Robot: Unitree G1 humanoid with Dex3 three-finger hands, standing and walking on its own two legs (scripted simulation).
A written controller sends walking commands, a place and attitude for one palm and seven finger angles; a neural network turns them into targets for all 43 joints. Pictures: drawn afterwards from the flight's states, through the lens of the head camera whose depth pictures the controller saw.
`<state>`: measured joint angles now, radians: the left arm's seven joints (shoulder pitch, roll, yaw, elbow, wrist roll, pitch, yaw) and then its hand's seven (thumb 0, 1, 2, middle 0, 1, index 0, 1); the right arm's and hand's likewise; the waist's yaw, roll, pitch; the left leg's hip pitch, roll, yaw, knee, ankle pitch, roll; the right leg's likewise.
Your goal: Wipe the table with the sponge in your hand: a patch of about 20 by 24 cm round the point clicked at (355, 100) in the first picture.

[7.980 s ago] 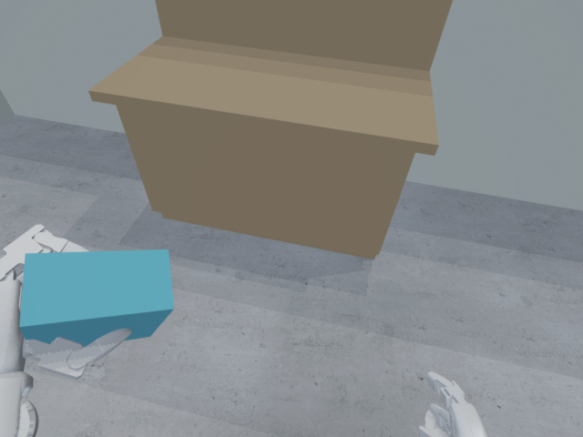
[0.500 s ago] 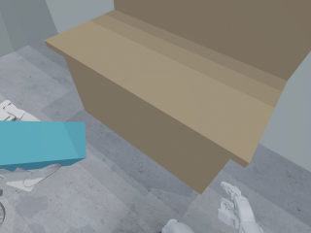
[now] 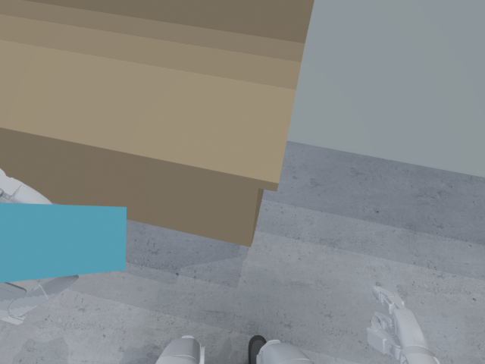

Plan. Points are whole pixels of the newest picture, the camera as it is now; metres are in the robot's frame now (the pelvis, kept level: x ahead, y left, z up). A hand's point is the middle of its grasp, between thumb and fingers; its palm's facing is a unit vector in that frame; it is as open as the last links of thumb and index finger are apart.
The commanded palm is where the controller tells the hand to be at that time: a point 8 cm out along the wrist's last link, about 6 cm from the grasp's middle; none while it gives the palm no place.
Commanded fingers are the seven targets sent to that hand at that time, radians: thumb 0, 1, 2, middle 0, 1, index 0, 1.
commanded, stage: turn to face it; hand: left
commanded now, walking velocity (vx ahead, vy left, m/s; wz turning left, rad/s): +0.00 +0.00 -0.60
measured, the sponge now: (66, 243) +0.24 +0.20 +0.16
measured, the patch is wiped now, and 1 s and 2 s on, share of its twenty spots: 0.00 0.00 0.00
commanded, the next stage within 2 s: take the last steps up to it in 1.24 s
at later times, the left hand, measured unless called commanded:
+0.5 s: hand (170, 237) +0.24 +0.09 +0.17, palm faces +0.09 -0.85 -0.51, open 10.2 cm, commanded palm +0.18 +0.16 +0.18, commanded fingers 0.00 0.10 1.30 -1.20 -1.60 -1.20 -1.60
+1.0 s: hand (216, 289) +0.19 +0.04 +0.18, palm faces -0.09 -0.89 -0.44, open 10.2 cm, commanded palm +0.17 +0.10 +0.18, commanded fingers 0.00 0.10 1.30 -1.20 -1.60 -1.20 -1.60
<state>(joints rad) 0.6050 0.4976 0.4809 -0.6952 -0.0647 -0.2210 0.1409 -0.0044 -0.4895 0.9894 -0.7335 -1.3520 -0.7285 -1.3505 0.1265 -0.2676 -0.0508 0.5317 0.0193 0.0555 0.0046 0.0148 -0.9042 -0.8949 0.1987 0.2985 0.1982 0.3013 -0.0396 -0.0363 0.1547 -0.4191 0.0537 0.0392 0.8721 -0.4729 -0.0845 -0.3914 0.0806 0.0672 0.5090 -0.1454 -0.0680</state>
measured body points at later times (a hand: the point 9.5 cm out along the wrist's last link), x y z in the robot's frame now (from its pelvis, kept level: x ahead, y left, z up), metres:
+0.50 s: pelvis -0.06 -0.05 -0.01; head +0.00 -0.10 +0.43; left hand +0.23 +0.13 +0.20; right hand +0.05 -0.29 -0.13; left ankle -0.04 +0.13 -0.69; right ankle -0.05 -0.13 -0.73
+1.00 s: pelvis -0.11 -0.06 +0.01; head -0.09 -0.08 +0.46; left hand +0.19 +0.08 +0.20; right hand -0.07 -0.36 -0.08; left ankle -0.07 +0.10 -0.71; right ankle -0.05 -0.13 -0.73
